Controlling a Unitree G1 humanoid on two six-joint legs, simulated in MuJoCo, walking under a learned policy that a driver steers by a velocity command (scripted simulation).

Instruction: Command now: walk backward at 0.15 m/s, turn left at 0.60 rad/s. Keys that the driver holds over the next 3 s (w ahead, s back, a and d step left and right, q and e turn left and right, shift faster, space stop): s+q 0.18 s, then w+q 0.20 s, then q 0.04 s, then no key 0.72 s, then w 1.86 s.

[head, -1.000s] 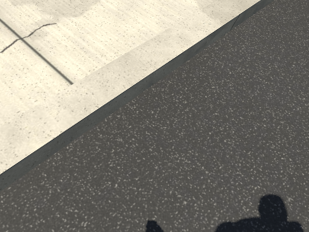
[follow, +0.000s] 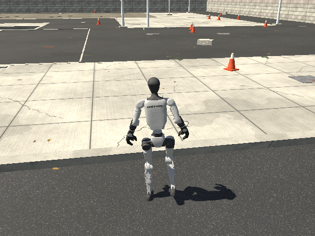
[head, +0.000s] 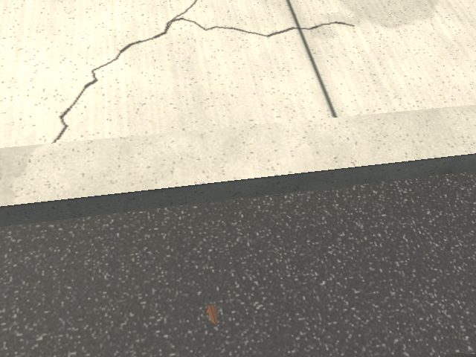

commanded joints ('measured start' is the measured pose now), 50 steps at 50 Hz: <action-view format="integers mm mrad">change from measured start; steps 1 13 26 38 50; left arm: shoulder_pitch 33 112 203 270 262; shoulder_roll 67 56 39 80 3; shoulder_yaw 16 23 -12 -17 -44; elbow -49 -41 -43 14 9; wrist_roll -5 -23 17 -6 26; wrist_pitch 3 -22 -77 -71 -28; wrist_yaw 11 -27 5 -27 -16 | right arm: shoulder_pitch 2 -34 3 81 -89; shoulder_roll -165 -175 -67 -115 -3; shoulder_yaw -48 -64 -55 -46 5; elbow -55 -30 14 29 117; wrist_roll -1 10 11 4 -6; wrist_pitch -5 27 -14 -35 -31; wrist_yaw -18 -21 -17 -1 12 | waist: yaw -3 -3 43 -18 64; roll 162 265 -85 -35 144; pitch -221 -222 14 -178 -175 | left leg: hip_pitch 225 74 -443 289 29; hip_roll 256 143 -7 97 159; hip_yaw -246 -450 -47 16 -24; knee -45 -170 702 -129 -83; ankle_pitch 650 -321 -55 381 80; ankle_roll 186 112 -131 -15 68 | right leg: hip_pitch -23 266 431 395 434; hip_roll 13 56 -229 -200 -70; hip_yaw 40 16 105 -6 -67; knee -7 -519 -1006 -677 -720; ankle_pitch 18 -10 185 743 310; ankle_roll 15 -29 -266 -172 -30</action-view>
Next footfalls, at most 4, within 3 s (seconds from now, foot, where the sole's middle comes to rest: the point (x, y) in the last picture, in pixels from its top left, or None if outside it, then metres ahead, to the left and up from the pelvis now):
0.34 right None -0.03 -0.16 -0.78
0.76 left None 0.02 0.12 -0.78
1.02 right None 0.09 -0.13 -0.78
1.80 right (221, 329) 0.47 0.02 -0.78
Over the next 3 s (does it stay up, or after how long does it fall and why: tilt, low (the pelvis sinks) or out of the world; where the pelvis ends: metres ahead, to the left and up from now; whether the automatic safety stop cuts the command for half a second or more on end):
stays up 0.89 0.23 0.03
